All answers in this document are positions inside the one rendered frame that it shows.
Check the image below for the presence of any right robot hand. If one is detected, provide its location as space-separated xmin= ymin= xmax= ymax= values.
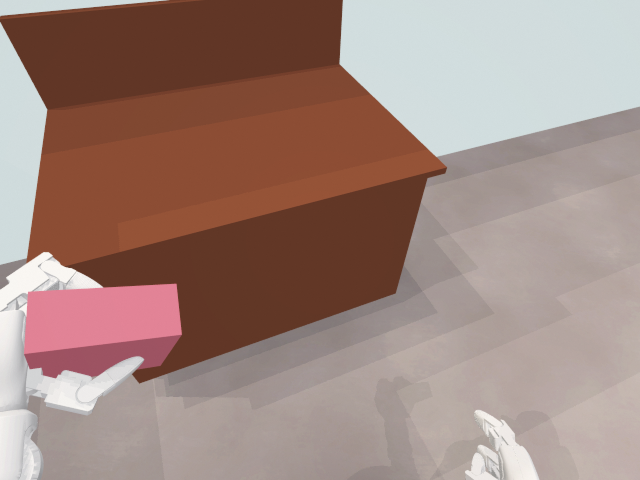
xmin=465 ymin=410 xmax=539 ymax=480

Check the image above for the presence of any robot left forearm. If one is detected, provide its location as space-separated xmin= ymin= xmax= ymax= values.
xmin=0 ymin=409 xmax=44 ymax=480

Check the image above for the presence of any left robot hand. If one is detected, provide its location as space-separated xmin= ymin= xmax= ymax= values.
xmin=0 ymin=252 xmax=144 ymax=415

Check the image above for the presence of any sponge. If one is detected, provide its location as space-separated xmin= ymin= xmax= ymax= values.
xmin=24 ymin=284 xmax=182 ymax=378

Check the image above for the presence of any table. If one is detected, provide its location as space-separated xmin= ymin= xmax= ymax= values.
xmin=0 ymin=0 xmax=447 ymax=384

